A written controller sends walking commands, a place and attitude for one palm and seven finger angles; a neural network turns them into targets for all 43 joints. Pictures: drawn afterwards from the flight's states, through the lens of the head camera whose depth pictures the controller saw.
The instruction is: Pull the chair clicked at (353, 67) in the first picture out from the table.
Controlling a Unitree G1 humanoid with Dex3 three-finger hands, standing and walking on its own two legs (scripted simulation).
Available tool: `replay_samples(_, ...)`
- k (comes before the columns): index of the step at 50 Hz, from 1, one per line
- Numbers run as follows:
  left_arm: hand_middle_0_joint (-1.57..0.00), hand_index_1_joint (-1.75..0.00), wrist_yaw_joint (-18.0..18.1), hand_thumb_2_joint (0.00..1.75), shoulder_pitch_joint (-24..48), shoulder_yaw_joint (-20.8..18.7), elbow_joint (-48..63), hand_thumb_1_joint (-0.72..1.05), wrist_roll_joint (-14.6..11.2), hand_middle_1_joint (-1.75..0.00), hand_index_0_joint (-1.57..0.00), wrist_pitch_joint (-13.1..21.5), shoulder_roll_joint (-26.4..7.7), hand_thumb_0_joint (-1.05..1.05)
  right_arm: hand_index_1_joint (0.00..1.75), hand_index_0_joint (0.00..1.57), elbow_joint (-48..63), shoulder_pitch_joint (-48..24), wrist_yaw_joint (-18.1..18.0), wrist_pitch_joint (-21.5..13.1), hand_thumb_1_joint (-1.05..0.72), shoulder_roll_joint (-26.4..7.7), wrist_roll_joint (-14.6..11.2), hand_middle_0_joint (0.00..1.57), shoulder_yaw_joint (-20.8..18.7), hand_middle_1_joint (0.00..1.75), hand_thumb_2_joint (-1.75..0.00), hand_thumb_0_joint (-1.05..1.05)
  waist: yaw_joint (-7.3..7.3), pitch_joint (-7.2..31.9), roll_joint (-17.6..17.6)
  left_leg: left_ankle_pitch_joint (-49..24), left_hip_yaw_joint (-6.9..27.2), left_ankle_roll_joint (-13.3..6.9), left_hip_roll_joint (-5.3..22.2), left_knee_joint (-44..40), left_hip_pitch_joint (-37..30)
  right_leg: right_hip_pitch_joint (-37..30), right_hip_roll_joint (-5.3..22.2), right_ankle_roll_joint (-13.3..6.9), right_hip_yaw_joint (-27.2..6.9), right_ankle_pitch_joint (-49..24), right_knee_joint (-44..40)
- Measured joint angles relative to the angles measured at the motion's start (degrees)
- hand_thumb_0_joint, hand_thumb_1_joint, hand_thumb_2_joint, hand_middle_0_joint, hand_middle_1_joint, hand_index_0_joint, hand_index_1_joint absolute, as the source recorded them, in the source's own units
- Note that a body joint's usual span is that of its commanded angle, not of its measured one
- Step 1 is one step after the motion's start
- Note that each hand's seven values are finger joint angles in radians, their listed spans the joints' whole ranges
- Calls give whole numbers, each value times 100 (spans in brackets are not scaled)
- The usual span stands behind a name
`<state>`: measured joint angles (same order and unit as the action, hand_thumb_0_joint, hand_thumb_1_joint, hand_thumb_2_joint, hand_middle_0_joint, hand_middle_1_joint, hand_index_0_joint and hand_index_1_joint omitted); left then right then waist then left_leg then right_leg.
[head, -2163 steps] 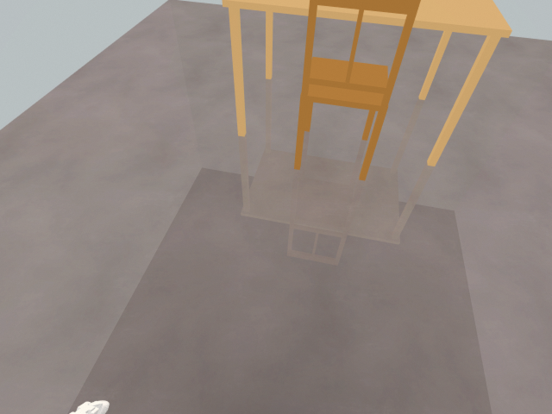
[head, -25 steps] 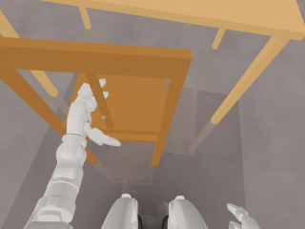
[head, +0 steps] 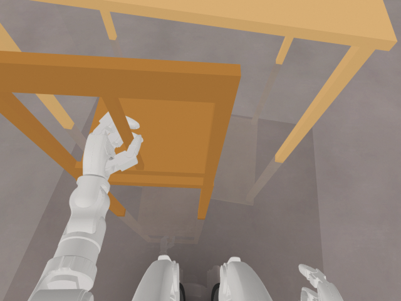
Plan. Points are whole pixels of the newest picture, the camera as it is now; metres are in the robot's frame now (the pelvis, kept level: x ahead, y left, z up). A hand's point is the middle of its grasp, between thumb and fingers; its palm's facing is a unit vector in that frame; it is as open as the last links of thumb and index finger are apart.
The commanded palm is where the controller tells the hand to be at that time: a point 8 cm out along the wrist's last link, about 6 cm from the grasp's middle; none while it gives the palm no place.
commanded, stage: hook a spindle and tug to test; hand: left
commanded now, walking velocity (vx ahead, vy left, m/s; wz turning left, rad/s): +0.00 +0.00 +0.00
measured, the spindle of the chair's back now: (128, 139) +0.43 +0.15 +0.02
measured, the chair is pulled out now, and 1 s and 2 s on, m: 0.16 0.18 0.30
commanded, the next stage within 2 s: step backward, pulling the chair out in 0.62 s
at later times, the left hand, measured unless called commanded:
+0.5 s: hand (134, 157) +0.38 +0.13 +0.02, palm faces -0.05 -1.00 -0.03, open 5.2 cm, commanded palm +0.34 +0.19 +0.02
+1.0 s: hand (133, 155) +0.38 +0.13 +0.04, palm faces -0.01 -0.99 -0.12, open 5.0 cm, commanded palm +0.36 +0.18 +0.04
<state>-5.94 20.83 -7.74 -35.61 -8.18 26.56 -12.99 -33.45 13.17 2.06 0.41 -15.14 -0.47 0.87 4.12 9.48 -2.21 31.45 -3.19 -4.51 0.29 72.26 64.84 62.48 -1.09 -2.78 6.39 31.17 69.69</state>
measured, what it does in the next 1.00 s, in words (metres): rises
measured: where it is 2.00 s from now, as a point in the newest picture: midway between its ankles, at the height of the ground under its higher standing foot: outside the picture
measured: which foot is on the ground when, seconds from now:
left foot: down 0.00-1.00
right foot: down 0.00-1.00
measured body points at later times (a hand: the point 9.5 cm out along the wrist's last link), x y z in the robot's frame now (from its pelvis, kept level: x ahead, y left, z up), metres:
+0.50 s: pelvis +0.01 +0.00 +0.01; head +0.14 +0.00 +0.44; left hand +0.38 +0.19 +0.02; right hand +0.14 -0.25 -0.11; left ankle +0.02 +0.07 -0.63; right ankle +0.02 -0.10 -0.63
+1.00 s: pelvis +0.04 +0.01 +0.10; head +0.13 +0.01 +0.54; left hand +0.37 +0.19 +0.05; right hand +0.14 -0.24 -0.03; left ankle +0.02 +0.07 -0.63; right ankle +0.02 -0.10 -0.62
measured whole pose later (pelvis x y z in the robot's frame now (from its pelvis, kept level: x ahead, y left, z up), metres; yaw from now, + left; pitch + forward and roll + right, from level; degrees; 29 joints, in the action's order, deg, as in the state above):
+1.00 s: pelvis +0.04 +0.01 +0.10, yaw -2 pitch +12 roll -2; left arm 4.1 13.8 -1.7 -40.3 -4.1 11.4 -9.2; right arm -32.5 13.6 -5.9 9.0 -12.9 -4.0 1.3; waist 2.8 0.8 -1.5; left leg 20.8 -6.4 -4.7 -0.6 38.1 29.1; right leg 30.5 -2.1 1.1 1.7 17.5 40.0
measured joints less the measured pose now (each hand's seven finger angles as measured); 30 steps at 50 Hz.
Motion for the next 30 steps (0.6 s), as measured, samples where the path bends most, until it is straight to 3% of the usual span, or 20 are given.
replay_samples(16,-40,-143,13,80,-423,-34,434,73,-23,-142,-44,-100,67,1,30,21,172,2,53,31,-90,47,-4,20,2,30,-90,1,63,12,16,37,-85,16,38,-90,-134,-70,-47,-8,-98,17,-45)
replay_samples(30,-37,-143,29,79,-1100,89,1122,77,-134,-140,-42,-139,141,1,30,20,277,-23,93,-10,-90,43,-12,20,-41,30,-90,1,-8,18,6,118,-111,21,29,-184,-275,-191,-56,3,-141,97,-120)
